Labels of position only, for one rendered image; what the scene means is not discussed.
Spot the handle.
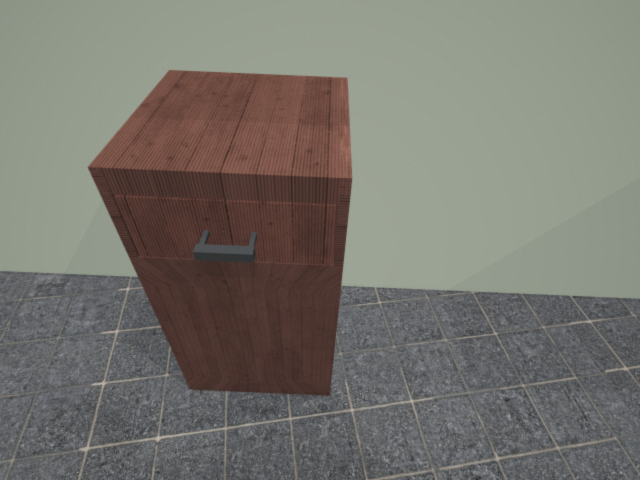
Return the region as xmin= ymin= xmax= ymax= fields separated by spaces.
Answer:
xmin=193 ymin=230 xmax=257 ymax=263

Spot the drawer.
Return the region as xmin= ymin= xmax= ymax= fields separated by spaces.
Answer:
xmin=114 ymin=194 xmax=336 ymax=264

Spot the cabinet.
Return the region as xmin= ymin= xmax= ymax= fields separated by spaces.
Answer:
xmin=88 ymin=70 xmax=352 ymax=396

